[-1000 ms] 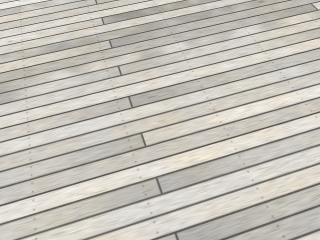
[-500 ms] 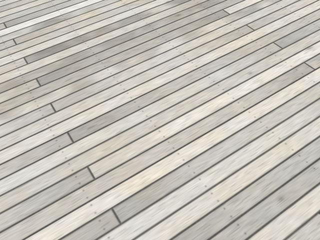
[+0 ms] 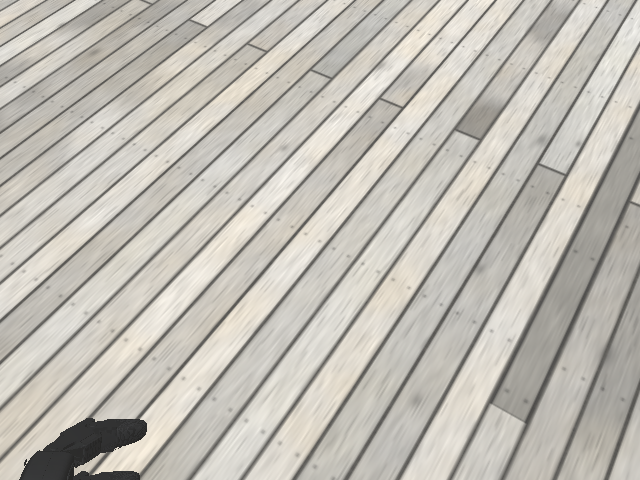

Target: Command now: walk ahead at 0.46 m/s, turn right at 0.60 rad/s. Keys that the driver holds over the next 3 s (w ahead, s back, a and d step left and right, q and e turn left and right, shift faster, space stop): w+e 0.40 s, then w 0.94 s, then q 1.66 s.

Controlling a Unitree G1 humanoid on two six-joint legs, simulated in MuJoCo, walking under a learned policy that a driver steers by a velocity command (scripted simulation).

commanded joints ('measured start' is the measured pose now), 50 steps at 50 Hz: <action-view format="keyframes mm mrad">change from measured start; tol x32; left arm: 1 363 338 118 28 -17 5 36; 26 493 8 0 127 -6 -28 68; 45 -104 52 -10 17 7 -68 17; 50 348 233 64 120 29 -60 39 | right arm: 1 29 -15 20 -154 -57 -31 2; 19 -467 -77 17 -274 -23 -73 39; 26 0 -255 -55 -160 -47 -77 39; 50 -15 -88 18 -89 -34 -13 3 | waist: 1 144 -250 -309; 24 41 -100 -128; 26 48 351 -413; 44 -6 91 11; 50 224 -61 -312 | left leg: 1 -762 -48 -45 811 14 47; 24 -305 -84 -252 36 465 134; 27 258 291 -1027 -120 -45 363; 32 -183 115 -554 -214 333 287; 46 -122 144 -331 -220 578 242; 50 -392 6 -195 446 554 137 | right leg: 1 976 -240 569 -95 -176 -244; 2 1014 -343 936 -289 -380 -337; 7 440 -170 460 -372 10 -206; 18 285 -90 357 -346 15 -133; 24 425 -77 394 -29 286 -61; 26 -68 139 229 594 -418 61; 28 -228 38 250 722 -335 69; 46 20 -32 61 -84 90 52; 50 722 -216 277 -106 90 -93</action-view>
